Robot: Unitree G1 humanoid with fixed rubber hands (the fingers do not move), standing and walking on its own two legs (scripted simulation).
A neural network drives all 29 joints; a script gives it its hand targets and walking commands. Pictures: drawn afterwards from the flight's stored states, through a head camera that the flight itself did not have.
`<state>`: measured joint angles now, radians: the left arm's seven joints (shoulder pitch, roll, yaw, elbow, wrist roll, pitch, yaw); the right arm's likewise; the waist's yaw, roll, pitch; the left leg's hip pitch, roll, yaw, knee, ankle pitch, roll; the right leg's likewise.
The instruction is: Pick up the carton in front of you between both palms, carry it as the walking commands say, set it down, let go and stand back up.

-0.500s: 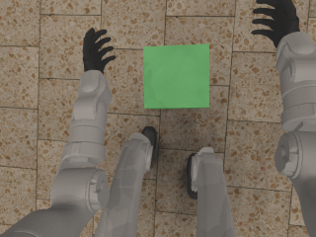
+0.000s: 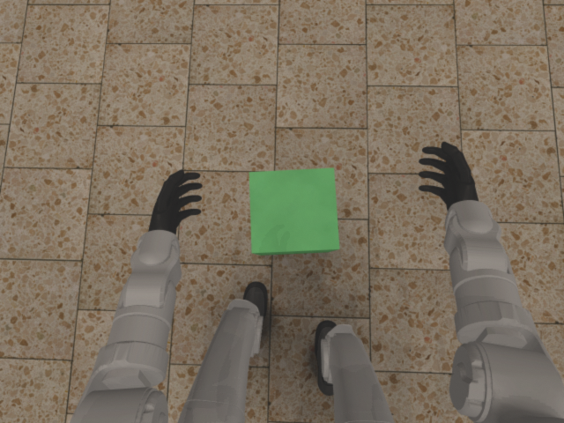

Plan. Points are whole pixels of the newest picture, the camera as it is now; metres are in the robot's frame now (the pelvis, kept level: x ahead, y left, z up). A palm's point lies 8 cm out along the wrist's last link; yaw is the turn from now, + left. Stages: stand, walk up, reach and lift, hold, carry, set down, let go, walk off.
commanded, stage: let go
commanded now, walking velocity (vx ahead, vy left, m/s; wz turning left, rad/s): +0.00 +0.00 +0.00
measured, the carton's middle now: (292, 216) +0.43 +0.03 -0.56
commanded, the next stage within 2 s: stand in 1.04 s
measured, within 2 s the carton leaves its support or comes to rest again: neither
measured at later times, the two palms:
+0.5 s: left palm (69, 331) +0.21 +0.25 +0.01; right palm (515, 314) +0.28 -0.21 +0.00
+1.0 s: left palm (67, 322) +0.22 +0.25 +0.02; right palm (538, 368) +0.23 -0.22 +0.01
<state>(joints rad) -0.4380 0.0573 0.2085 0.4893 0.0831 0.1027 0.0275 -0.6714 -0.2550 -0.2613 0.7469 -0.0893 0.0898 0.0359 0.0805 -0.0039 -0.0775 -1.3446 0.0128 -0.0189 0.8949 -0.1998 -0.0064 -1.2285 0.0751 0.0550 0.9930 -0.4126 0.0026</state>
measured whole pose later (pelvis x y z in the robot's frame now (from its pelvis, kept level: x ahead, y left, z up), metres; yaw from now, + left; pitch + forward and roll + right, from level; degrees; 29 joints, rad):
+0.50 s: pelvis +0.06 +0.01 +0.08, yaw +2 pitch +7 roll +1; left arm 0.23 0.21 0.02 0.39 -0.03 0.02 -0.06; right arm 0.08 -0.20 -0.11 0.54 -0.03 -0.01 0.04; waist 0.05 0.00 0.04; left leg -0.44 -0.03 -0.01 0.48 -0.17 0.01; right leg -0.29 0.01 0.07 0.51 -0.35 0.00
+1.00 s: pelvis +0.06 +0.00 +0.08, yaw +2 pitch -4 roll +1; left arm 0.22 0.23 0.04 0.39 0.02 0.20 -0.03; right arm 0.22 -0.20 -0.04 0.48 0.00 0.07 0.04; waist 0.01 -0.03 0.09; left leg -0.19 -0.03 -0.01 0.46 -0.21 0.01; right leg -0.04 0.01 0.07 0.48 -0.37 0.00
